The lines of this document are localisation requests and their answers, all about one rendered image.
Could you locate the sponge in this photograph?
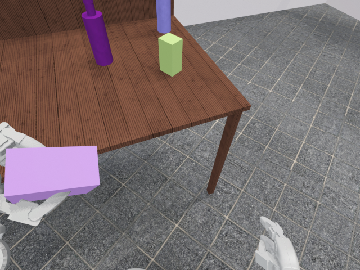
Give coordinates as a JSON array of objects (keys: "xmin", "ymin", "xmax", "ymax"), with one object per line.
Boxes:
[{"xmin": 4, "ymin": 146, "xmax": 100, "ymax": 204}]

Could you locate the robot left hand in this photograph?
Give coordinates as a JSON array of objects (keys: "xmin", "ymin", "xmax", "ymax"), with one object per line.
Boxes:
[{"xmin": 0, "ymin": 122, "xmax": 71, "ymax": 226}]

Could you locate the table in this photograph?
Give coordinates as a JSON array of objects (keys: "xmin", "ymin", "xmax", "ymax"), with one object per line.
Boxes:
[{"xmin": 0, "ymin": 0, "xmax": 251, "ymax": 195}]

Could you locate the robot right hand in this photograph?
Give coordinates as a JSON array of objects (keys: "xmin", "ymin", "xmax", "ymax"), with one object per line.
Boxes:
[{"xmin": 255, "ymin": 216, "xmax": 300, "ymax": 270}]

